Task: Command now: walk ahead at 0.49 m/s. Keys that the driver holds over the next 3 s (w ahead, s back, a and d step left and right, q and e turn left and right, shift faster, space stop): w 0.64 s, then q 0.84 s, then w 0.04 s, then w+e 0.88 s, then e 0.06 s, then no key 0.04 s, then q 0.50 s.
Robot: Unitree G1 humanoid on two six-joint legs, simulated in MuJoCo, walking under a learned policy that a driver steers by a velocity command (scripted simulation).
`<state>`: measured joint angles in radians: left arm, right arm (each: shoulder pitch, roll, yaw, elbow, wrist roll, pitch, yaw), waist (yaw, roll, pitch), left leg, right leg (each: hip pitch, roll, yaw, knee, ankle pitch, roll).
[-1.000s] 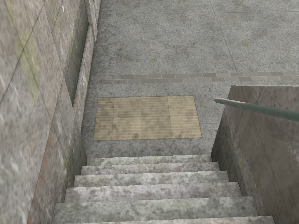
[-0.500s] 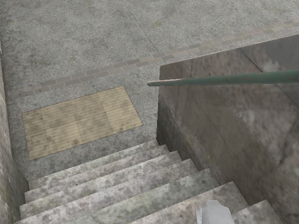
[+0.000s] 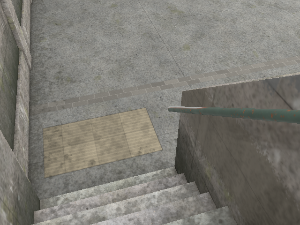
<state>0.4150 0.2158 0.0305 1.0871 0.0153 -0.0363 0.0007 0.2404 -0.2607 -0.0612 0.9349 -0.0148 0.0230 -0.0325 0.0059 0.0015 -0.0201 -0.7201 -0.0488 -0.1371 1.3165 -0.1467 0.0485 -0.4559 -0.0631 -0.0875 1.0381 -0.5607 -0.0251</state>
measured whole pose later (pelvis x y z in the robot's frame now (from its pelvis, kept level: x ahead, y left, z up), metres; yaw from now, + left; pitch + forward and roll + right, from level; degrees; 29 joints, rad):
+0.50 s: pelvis +0.16 +0.07 -0.18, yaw +1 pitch -3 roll -2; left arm 0.20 0.17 0.04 1.00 0.04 0.03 0.02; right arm 0.58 -0.16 0.01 1.13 0.00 -0.05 0.01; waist -0.02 -0.03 0.00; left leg -0.27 -0.06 0.06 0.82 -0.50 0.11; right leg -0.97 0.05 0.09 1.41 0.08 -0.01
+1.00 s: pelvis +0.41 +0.03 -0.36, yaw +8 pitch +1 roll -1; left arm 0.36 0.21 0.01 1.04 0.10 -0.08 -0.04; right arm 0.35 -0.20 0.01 0.96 -0.06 -0.06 0.10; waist -0.02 -0.01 -0.03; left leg -0.80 0.03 -0.04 1.54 -0.22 0.01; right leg -0.24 0.00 -0.14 0.50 -0.28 -0.06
